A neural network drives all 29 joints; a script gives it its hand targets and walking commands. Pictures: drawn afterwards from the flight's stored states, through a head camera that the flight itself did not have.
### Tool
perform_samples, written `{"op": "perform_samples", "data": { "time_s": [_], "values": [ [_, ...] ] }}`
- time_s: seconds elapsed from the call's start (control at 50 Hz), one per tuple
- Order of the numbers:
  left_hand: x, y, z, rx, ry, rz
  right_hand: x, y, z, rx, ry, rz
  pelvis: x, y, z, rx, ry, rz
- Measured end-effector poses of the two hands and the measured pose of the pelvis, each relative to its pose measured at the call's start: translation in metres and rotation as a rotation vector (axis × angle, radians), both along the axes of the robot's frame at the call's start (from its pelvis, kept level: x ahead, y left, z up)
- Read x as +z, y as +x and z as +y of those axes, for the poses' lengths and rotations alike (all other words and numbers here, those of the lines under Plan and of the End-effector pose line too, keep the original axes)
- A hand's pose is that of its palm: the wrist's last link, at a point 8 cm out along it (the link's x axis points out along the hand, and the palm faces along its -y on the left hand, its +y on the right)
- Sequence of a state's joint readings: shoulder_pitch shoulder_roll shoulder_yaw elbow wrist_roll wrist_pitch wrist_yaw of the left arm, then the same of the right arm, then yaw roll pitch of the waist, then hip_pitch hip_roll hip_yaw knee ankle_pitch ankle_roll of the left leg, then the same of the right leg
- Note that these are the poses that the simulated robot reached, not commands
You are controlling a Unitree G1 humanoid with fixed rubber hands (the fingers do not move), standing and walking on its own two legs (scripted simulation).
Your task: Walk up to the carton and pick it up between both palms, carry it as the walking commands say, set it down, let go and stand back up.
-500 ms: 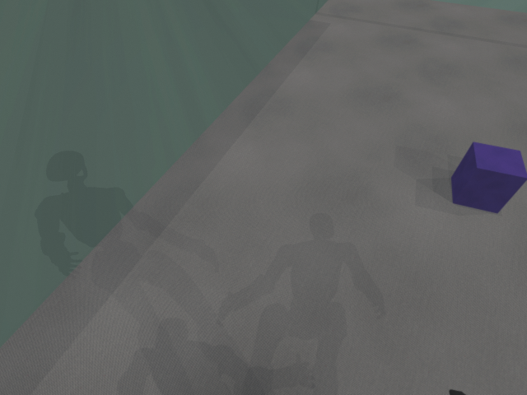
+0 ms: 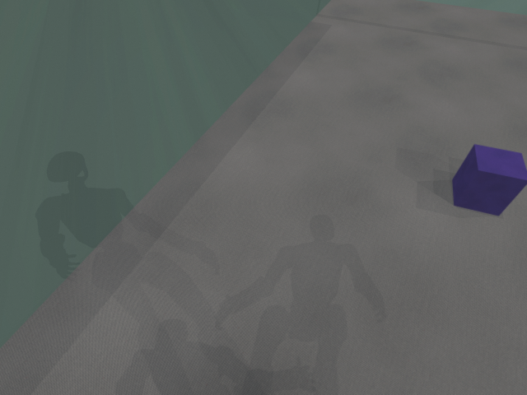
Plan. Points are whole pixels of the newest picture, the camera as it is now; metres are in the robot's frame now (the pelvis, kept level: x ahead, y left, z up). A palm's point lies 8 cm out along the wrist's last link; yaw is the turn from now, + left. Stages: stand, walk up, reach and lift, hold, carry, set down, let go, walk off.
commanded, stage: walk up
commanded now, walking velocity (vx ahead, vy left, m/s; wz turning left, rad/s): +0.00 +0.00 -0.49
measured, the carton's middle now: (486, 180) +1.17 -1.11 -0.65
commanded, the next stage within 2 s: none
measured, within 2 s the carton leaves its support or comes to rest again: neither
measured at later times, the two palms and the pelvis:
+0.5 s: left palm (189, 393) +0.17 +0.14 -0.12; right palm out of the picture +0.00 -0.39 -0.15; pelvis +0.03 -0.11 -0.01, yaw -20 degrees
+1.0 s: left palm (269, 263) +0.42 +0.00 -0.14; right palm out of the picture +0.20 -0.47 -0.14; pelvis +0.27 -0.22 -0.01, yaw -33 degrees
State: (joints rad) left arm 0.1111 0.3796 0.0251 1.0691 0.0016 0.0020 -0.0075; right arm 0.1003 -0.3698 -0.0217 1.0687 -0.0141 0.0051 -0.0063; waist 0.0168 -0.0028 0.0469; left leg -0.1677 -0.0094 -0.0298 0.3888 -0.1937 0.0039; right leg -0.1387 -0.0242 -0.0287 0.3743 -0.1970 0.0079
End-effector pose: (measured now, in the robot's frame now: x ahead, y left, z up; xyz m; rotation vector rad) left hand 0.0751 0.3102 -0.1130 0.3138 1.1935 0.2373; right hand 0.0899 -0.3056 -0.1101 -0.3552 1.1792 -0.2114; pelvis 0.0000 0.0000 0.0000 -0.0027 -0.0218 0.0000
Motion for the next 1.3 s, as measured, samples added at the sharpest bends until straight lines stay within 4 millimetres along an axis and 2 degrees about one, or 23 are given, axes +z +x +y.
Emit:
{"op": "perform_samples", "data": {
  "time_s": [0.06,0.12,0.2,0.28,0.32,0.38,0.42,0.44,0.5,0.56,0.64,0.7,0.74,0.8,0.84,0.88,0.94,1.0,1.08,1.14,1.22,1.3],
  "values": [
    [-0.011,-0.004,-0.007,-0.031,-0.018,0.068,-0.006,-0.006,0.0,-0.07,-0.006,-0.02,-0.005,-0.004,0.001,-0.059,0.001,0.008],
    [-0.023,-0.002,-0.021,-0.065,-0.046,0.12,-0.015,-0.026,0.004,-0.111,0.004,0.007,-0.01,-0.008,0.002,-0.089,0.009,0.016],
    [-0.026,0.013,-0.049,-0.134,-0.071,0.145,-0.027,-0.064,0.006,-0.189,0.04,0.056,-0.01,-0.013,-0.004,-0.153,0.005,0.016],
    [-0.022,0.037,-0.082,-0.21,-0.087,0.128,-0.04,-0.093,0.004,-0.256,0.091,0.081,-0.012,-0.011,-0.019,-0.212,0.016,0.029],
    [-0.017,0.056,-0.1,-0.257,-0.1,0.108,-0.043,-0.107,-0.006,-0.299,0.105,0.086,-0.012,-0.008,-0.032,-0.24,0.023,0.04],
    [-0.006,0.091,-0.132,-0.341,-0.088,0.033,-0.049,-0.123,-0.032,-0.344,0.115,0.095,-0.014,0.0,-0.057,-0.277,0.023,0.051],
    [-0.008,0.108,-0.149,-0.373,-0.061,-0.03,-0.056,-0.127,-0.053,-0.343,0.121,0.101,-0.023,0.007,-0.078,-0.302,0.026,0.054],
    [-0.008,0.11,-0.156,-0.373,-0.051,-0.043,-0.056,-0.123,-0.062,-0.34,0.123,0.096,-0.023,0.011,-0.086,-0.314,0.025,0.05],
    [-0.007,0.097,-0.171,-0.345,-0.041,0.004,-0.038,-0.09,-0.088,-0.335,0.12,0.009,-0.014,0.032,-0.109,-0.346,0.037,0.046],
    [-0.008,0.078,-0.181,-0.31,-0.036,0.106,-0.019,-0.035,-0.113,-0.311,0.117,-0.114,-0.006,0.055,-0.128,-0.385,0.047,0.039],
    [-0.01,0.061,-0.194,-0.266,-0.045,0.217,-0.003,0.045,-0.142,-0.265,0.108,-0.235,-0.005,0.09,-0.146,-0.433,0.043,0.024],
    [-0.012,0.061,-0.202,-0.246,-0.049,0.305,0.004,0.11,-0.156,-0.247,0.111,-0.32,-0.01,0.122,-0.156,-0.471,0.038,0.029],
    [-0.016,0.07,-0.206,-0.237,-0.047,0.354,0.005,0.151,-0.162,-0.241,0.116,-0.368,-0.016,0.147,-0.163,-0.49,0.038,0.039],
    [-0.031,0.104,-0.213,-0.237,-0.044,0.394,-0.005,0.198,-0.168,-0.255,0.109,-0.408,-0.03,0.19,-0.174,-0.502,0.022,0.043],
    [-0.041,0.143,-0.221,-0.247,-0.05,0.377,-0.015,0.205,-0.169,-0.286,0.093,-0.38,-0.035,0.214,-0.18,-0.503,0.019,0.035],
    [-0.041,0.195,-0.238,-0.291,-0.06,0.31,-0.022,0.189,-0.169,-0.344,0.09,-0.308,-0.03,0.23,-0.185,-0.537,0.014,0.014],
    [-0.034,0.274,-0.27,-0.406,-0.076,0.218,-0.025,0.148,-0.166,-0.482,0.108,-0.202,-0.018,0.253,-0.198,-0.56,0.011,-0.004],
    [-0.026,0.344,-0.307,-0.505,-0.091,0.139,-0.025,0.106,-0.161,-0.603,0.117,-0.089,-0.01,0.274,-0.216,-0.567,0.007,-0.003],
    [-0.015,0.419,-0.371,-0.604,-0.137,0.053,-0.018,0.057,-0.155,-0.721,0.128,0.065,-0.001,0.298,-0.246,-0.569,-0.009,0.004],
    [-0.009,0.46,-0.426,-0.671,-0.183,0.004,-0.013,0.036,-0.157,-0.783,0.154,0.159,0.002,0.314,-0.274,-0.581,-0.009,0.014],
    [-0.006,0.5,-0.504,-0.75,-0.219,-0.038,-0.017,0.035,-0.178,-0.828,0.199,0.197,-0.001,0.334,-0.319,-0.601,0.007,0.029],
    [-0.014,0.534,-0.581,-0.808,-0.205,-0.09,-0.043,0.051,-0.217,-0.845,0.262,0.196,-0.019,0.355,-0.374,-0.625,0.044,0.043]
  ]
}}
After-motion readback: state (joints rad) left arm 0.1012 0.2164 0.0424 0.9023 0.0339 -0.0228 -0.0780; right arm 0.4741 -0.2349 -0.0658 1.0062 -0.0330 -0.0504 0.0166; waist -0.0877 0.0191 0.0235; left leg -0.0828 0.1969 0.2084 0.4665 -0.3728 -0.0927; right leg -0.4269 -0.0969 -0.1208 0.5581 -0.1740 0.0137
